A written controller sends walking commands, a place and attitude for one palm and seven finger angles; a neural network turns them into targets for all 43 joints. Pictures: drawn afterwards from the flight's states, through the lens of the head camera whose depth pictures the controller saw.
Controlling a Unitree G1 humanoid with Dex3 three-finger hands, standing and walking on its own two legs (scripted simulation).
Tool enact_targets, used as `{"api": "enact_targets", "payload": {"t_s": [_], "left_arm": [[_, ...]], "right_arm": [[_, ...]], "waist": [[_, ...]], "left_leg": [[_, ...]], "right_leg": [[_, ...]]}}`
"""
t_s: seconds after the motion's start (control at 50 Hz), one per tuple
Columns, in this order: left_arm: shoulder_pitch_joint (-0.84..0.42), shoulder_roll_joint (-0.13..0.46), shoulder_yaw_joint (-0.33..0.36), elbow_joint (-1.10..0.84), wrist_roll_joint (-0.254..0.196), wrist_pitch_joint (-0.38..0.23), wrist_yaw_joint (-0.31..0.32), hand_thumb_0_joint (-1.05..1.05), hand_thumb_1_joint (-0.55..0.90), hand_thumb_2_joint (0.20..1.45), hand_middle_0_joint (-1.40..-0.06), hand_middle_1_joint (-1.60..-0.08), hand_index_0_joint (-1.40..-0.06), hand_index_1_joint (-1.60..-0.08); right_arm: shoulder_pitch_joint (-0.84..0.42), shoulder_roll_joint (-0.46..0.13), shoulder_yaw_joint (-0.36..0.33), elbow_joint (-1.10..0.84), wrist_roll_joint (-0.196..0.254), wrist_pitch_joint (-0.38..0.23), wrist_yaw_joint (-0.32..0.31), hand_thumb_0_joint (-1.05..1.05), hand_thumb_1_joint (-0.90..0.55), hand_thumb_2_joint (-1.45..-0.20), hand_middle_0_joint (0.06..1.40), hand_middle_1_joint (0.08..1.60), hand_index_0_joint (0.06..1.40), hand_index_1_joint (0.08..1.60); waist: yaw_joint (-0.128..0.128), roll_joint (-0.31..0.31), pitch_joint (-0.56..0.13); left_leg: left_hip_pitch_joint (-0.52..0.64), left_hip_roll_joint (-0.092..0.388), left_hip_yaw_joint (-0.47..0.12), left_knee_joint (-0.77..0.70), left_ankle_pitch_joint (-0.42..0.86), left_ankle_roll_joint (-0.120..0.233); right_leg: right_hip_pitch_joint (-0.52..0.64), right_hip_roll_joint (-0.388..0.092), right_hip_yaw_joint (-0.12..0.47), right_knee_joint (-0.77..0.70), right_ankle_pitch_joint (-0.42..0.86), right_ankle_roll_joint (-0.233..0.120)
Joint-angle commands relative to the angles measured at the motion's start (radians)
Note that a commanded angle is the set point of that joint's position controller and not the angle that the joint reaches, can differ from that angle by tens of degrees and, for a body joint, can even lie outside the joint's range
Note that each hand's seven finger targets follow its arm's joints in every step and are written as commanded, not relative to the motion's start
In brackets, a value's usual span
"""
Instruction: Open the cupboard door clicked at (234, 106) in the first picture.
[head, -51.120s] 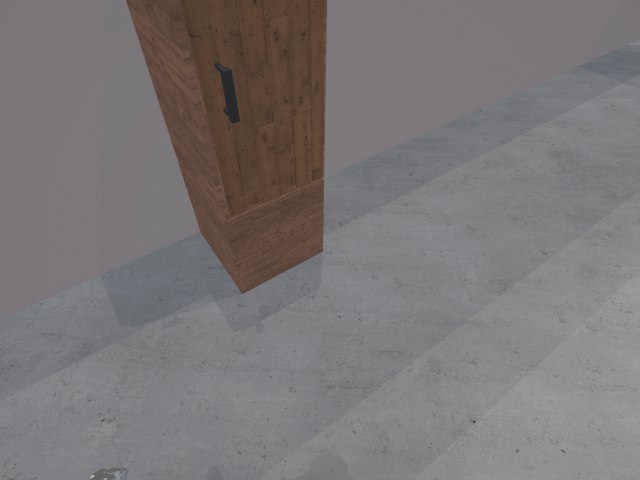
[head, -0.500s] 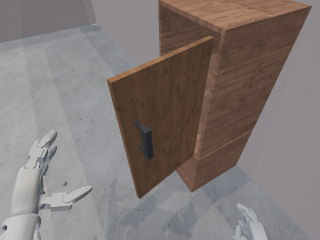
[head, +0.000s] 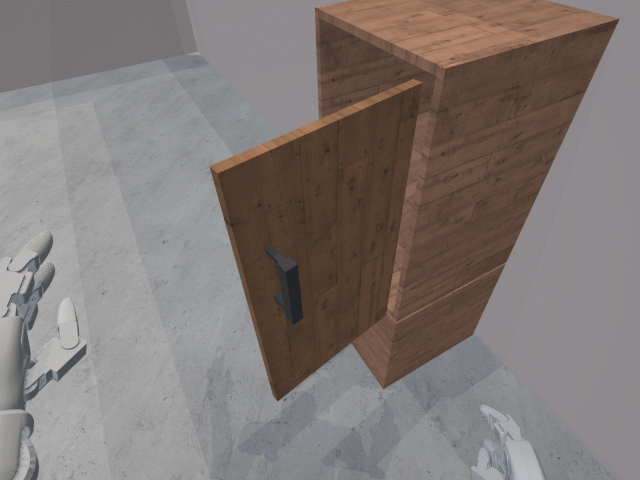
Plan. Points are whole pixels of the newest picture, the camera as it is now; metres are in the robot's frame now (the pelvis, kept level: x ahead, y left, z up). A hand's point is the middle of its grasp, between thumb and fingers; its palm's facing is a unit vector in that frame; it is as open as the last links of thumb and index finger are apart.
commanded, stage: draw the hand back to the body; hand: left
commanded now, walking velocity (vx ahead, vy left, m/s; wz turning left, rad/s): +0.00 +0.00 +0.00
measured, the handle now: (283, 285) +0.36 +0.11 +0.04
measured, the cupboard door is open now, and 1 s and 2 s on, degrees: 100 100 100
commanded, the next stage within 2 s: step back with the hand held close in 0.22 s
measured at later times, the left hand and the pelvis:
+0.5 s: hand (76, 336) +0.19 +0.26 +0.16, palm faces +0.44 -0.77 -0.47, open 7.4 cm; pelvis -0.02 +0.00 +0.00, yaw +0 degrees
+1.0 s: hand (29, 405) +0.12 +0.27 +0.15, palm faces +0.47 -0.75 -0.47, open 7.4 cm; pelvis -0.08 +0.01 -0.02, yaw +0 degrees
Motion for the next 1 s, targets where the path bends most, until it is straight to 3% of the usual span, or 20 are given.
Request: {"api": "enact_targets", "payload": {"t_s": [0.0, 0.06, 0.1, 0.26, 0.3, 0.32, 0.34, 0.36, 0.38, 0.44, 0.46, 0.52, 0.6, 0.68, 0.74, 0.86, 0.92, 0.98], "left_arm": [[-0.085, 0.196, 0.108, -0.221, -0.001, -0.065, 0.017, 0.000, 0.900, 0.900, -0.200, -0.300, -0.200, -0.300], [-0.094, 0.212, 0.117, -0.235, 0.002, -0.066, 0.021, 0.000, 0.900, 0.900, -0.200, -0.300, -0.200, -0.300], [-0.092, 0.203, 0.114, -0.230, 0.002, -0.069, 0.021, 0.000, 0.900, 0.900, -0.200, -0.300, -0.200, -0.300], [-0.088, 0.194, 0.107, -0.201, 0.001, -0.072, 0.016, 0.000, 0.900, 0.900, -0.200, -0.300, -0.200, -0.300], [-0.083, 0.194, 0.109, -0.203, -0.002, -0.074, 0.015, 0.000, 0.900, 0.900, -0.200, -0.300, -0.200, -0.300], [-0.212, 0.227, 0.109, -0.354, 0.000, -0.091, 0.018, 0.000, 0.900, 0.900, -0.200, -0.300, -0.200, -0.300], [-0.232, 0.330, 0.237, -0.329, 0.005, -0.127, 0.031, 0.000, 0.900, 0.900, -0.200, -0.300, -0.200, -0.300], [-0.193, 0.297, 0.218, -0.263, 0.009, -0.132, 0.024, 0.000, 0.900, 0.900, -0.200, -0.300, -0.200, -0.300], [-0.069, 0.232, 0.174, -0.207, 0.009, -0.127, 0.016, 0.000, 0.900, 0.900, -0.200, -0.300, -0.200, -0.300], [0.031, 0.205, 0.149, -0.247, 0.006, -0.133, 0.012, 0.000, 0.900, 0.900, -0.200, -0.300, -0.200, -0.300], [0.056, 0.212, 0.161, -0.254, 0.004, -0.135, 0.015, 0.000, 0.900, 0.900, -0.200, -0.300, -0.200, -0.300], [0.088, 0.241, 0.191, -0.304, 0.001, -0.136, 0.023, 0.000, 0.900, 0.900, -0.200, -0.300, -0.200, -0.300], [0.114, 0.259, 0.217, -0.325, 0.001, -0.131, 0.035, 0.000, 0.900, 0.900, -0.200, -0.300, -0.200, -0.300], [0.101, 0.260, 0.214, -0.357, 0.008, -0.135, 0.043, 0.000, 0.900, 0.900, -0.200, -0.300, -0.200, -0.300], [0.080, 0.248, 0.207, -0.361, 0.020, -0.140, 0.051, 0.000, 0.900, 0.900, -0.200, -0.300, -0.200, -0.300], [0.027, 0.238, 0.219, -0.401, 0.056, -0.159, 0.073, 0.000, 0.900, 0.900, -0.200, -0.300, -0.200, -0.300], [0.014, 0.234, 0.217, -0.383, 0.058, -0.166, 0.077, 0.000, 0.900, 0.900, -0.200, -0.300, -0.200, -0.300], [0.023, 0.248, 0.215, -0.386, 0.036, -0.175, 0.080, 0.000, 0.900, 0.900, -0.200, -0.300, -0.200, -0.300]], "right_arm": [[-0.124, -0.094, -0.038, -0.156, 0.005, -0.060, -0.010, 0.000, -0.900, -0.900, 0.200, 0.300, 0.200, 0.300], [-0.130, -0.093, -0.036, -0.152, 0.004, -0.066, -0.011, 0.000, -0.900, -0.900, 0.200, 0.300, 0.200, 0.300], [-0.128, -0.090, -0.035, -0.153, 0.004, -0.069, -0.012, 0.000, -0.900, -0.900, 0.200, 0.300, 0.200, 0.300], [-0.130, -0.090, -0.037, -0.145, 0.004, -0.074, -0.011, 0.000, -0.900, -0.900, 0.200, 0.300, 0.200, 0.300], [-0.130, -0.089, -0.038, -0.147, 0.004, -0.075, -0.011, 0.000, -0.900, -0.900, 0.200, 0.300, 0.200, 0.300], [-0.144, -0.094, -0.036, -0.161, 0.004, -0.085, -0.010, 0.000, -0.900, -0.900, 0.200, 0.300, 0.200, 0.300], [-0.118, -0.104, -0.029, -0.197, 0.020, -0.061, -0.017, 0.000, -0.900, -0.900, 0.200, 0.300, 0.200, 0.300], [-0.112, -0.089, -0.027, -0.184, 0.016, -0.042, -0.017, 0.000, -0.900, -0.900, 0.200, 0.300, 0.200, 0.300], [-0.109, -0.095, -0.035, -0.180, 0.009, -0.028, -0.015, 0.000, -0.900, -0.900, 0.200, 0.300, 0.200, 0.300], [-0.109, -0.111, -0.047, -0.200, 0.009, -0.004, -0.011, 0.000, -0.900, -0.900, 0.200, 0.300, 0.200, 0.300], [-0.112, -0.112, -0.048, -0.204, 0.007, 0.001, -0.015, 0.000, -0.900, -0.900, 0.200, 0.300, 0.200, 0.300], [-0.109, -0.117, -0.060, -0.228, 0.012, 0.018, -0.019, 0.000, -0.900, -0.900, 0.200, 0.300, 0.200, 0.300], [-0.109, -0.112, -0.068, -0.249, 0.015, 0.037, -0.023, 0.000, -0.900, -0.900, 0.200, 0.300, 0.200, 0.300], [-0.106, -0.112, -0.071, -0.260, 0.014, 0.039, -0.027, 0.000, -0.900, -0.900, 0.200, 0.300, 0.200, 0.300], [-0.096, -0.120, -0.072, -0.267, 0.013, 0.032, -0.026, 0.000, -0.900, -0.900, 0.200, 0.300, 0.200, 0.300], [-0.070, -0.129, -0.077, -0.277, -0.005, 0.015, -0.035, 0.000, -0.900, -0.900, 0.200, 0.300, 0.200, 0.300], [-0.044, -0.121, -0.078, -0.271, -0.002, 0.006, -0.031, 0.000, -0.900, -0.900, 0.200, 0.300, 0.200, 0.300], [-0.035, -0.108, -0.072, -0.255, 0.007, 0.003, -0.022, 0.000, -0.900, -0.900, 0.200, 0.300, 0.200, 0.300]], "waist": [[-0.007, -0.017, -0.084], [-0.007, 0.033, -0.077], [-0.008, -0.001, -0.060], [-0.008, -0.008, -0.035], [-0.005, -0.011, -0.048], [-0.010, 0.024, -0.120], [-0.062, -0.048, 0.007], [-0.064, -0.059, 0.025], [-0.066, -0.083, -0.008], [-0.071, -0.050, -0.117], [-0.067, -0.027, -0.147], [-0.066, -0.039, -0.217], [-0.066, -0.054, -0.215], [-0.069, -0.043, -0.172], [-0.070, -0.018, -0.121], [-0.079, 0.022, -0.084], [-0.092, -0.044, -0.081], [-0.096, -0.145, -0.098]], "left_leg": [[-0.120, 0.004, -0.018, -0.068, 0.258, 0.008], [-0.119, 0.001, -0.017, -0.067, 0.243, 0.004], [-0.128, 0.002, -0.022, -0.075, 0.234, 0.004], [-0.130, 0.001, -0.021, -0.080, 0.203, 0.005], [-0.126, 0.003, -0.020, -0.080, 0.208, 0.009], [-0.098, -0.002, -0.025, -0.071, 0.219, 0.010], [-0.193, 0.012, -0.030, -0.034, 0.134, 0.024], [-0.212, 0.003, -0.044, -0.020, 0.091, 0.025], [-0.197, 0.008, -0.039, 0.003, 0.101, 0.024], [-0.185, 0.017, -0.031, 0.025, 0.166, 0.020], [-0.196, 0.022, -0.038, 0.014, 0.214, 0.016], [-0.216, 0.044, -0.047, 0.013, 0.324, 0.010], [-0.275, 0.054, -0.065, 0.022, 0.370, 0.001], [-0.346, 0.067, -0.081, 0.008, 0.252, 0.014], [-0.472, 0.088, -0.105, -0.033, 0.041, 0.044], [-0.708, 0.110, -0.157, -0.069, -0.276, 0.082], [-0.680, 0.073, -0.118, 0.030, -0.317, 0.074], [-0.487, 0.007, -0.073, 0.218, -0.244, 0.037]], "right_leg": [[0.120, -0.010, 0.053, -0.048, 0.109, -0.006], [0.115, -0.010, 0.058, -0.056, 0.097, -0.009], [0.112, -0.008, 0.052, -0.057, 0.086, -0.008], [0.097, -0.005, 0.057, -0.075, 0.052, -0.007], [0.103, -0.008, 0.058, -0.070, 0.062, -0.005], [0.126, -0.009, 0.065, -0.065, 0.079, -0.004], [-0.009, -0.048, 0.155, -0.112, 0.104, -0.006], [-0.038, -0.072, 0.158, -0.133, 0.061, -0.011], [-0.052, -0.085, 0.159, -0.134, 0.047, -0.013], [-0.033, -0.101, 0.144, -0.085, 0.136, -0.016], [0.000, -0.096, 0.124, -0.052, 0.201, -0.017], [0.039, -0.080, 0.105, 0.031, 0.312, -0.005], [0.043, -0.077, 0.103, 0.093, 0.370, -0.006], [0.007, -0.073, 0.119, 0.116, 0.280, -0.001], [0.012, -0.056, 0.129, 0.151, 0.137, 0.008], [0.097, -0.036, 0.134, 0.258, 0.072, 0.009], [0.015, -0.083, 0.197, 0.185, -0.010, -0.009], [-0.199, -0.177, 0.277, 0.000, -0.198, -0.058]]}}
